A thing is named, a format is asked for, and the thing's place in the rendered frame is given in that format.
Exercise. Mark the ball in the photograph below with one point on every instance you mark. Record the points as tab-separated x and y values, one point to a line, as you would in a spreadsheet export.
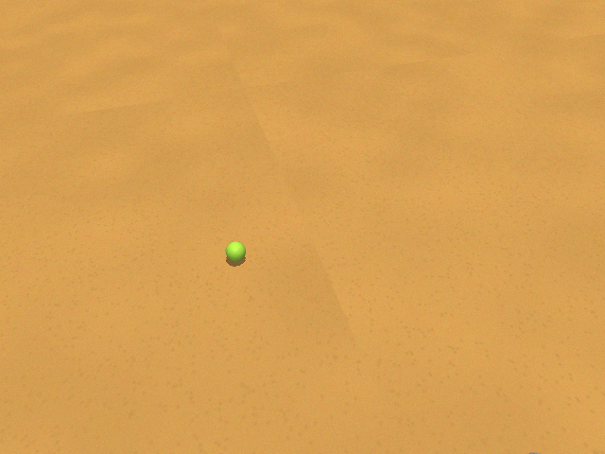
235	251

